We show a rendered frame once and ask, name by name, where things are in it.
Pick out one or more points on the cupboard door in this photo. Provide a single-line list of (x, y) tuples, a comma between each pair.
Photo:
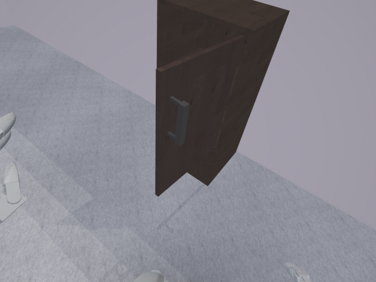
[(203, 80)]

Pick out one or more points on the robot right hand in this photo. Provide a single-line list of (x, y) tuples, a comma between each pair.
[(298, 274)]

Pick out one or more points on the robot left hand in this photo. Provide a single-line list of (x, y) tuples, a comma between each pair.
[(12, 198)]

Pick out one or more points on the handle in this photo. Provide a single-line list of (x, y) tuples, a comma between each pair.
[(182, 115)]

